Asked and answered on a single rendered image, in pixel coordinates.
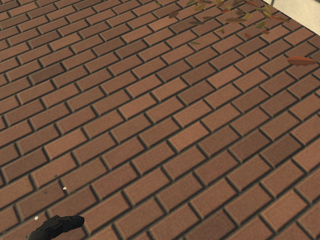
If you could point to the robot left hand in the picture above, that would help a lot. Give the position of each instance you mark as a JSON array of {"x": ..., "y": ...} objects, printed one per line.
[{"x": 55, "y": 226}]

